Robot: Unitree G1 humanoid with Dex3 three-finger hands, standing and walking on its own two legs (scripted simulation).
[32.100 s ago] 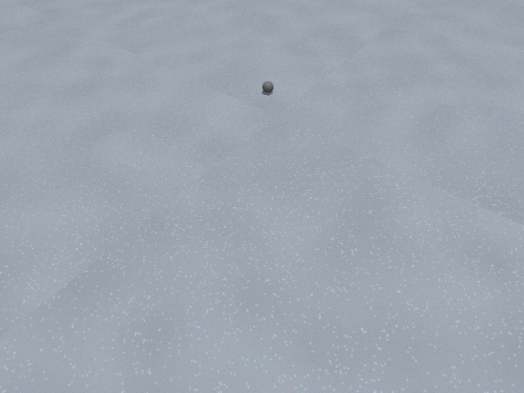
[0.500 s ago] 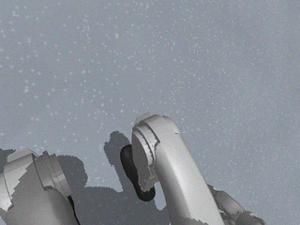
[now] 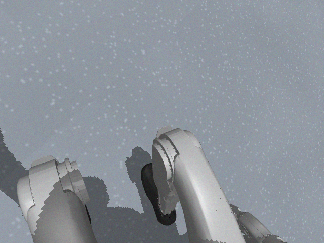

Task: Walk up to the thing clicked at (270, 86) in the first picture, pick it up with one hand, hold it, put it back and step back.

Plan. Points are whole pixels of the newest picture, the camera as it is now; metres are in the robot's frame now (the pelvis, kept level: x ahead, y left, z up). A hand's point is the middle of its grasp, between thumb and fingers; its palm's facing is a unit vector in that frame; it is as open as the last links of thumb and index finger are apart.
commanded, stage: withdraw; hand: left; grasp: from above
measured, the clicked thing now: out of the picture +0.46 +0.36 -0.28
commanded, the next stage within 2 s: home in 0.64 s
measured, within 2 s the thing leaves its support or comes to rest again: neither
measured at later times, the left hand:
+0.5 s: hand out of the picture +0.43 +0.36 -0.09, palm faces -0.47 -0.14 -0.87, open 14.0 cm
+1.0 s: hand out of the picture +0.45 +0.37 -0.09, palm faces -0.30 -0.18 -0.94, open 12.6 cm
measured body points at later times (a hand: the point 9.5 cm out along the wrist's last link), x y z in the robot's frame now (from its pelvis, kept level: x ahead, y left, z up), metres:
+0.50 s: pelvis -0.02 -0.01 +0.05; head +0.20 +0.10 +0.43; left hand +0.45 +0.36 -0.04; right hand +0.08 -0.28 -0.04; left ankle +0.06 +0.13 -0.28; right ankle +0.11 -0.12 -0.28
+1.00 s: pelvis +0.00 +0.00 +0.03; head +0.22 +0.10 +0.41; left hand +0.46 +0.38 -0.04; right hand +0.08 -0.24 -0.07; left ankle +0.06 +0.13 -0.28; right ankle +0.11 -0.12 -0.28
